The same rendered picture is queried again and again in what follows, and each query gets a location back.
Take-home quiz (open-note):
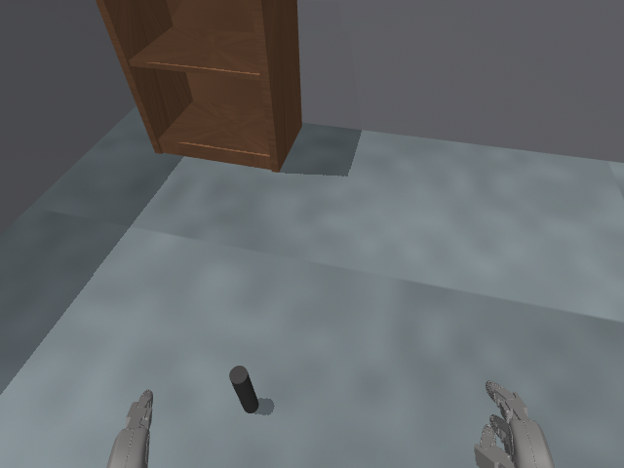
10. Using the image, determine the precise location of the can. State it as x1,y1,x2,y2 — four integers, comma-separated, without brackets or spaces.
229,366,258,413

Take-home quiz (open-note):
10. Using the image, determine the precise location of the left robot hand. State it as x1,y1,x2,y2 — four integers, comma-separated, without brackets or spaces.
106,390,153,468

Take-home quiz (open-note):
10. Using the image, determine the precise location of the bookshelf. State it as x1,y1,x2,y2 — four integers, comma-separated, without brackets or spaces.
96,0,302,173

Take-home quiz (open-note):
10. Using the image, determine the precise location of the right robot hand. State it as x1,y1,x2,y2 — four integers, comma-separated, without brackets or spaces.
474,380,555,468

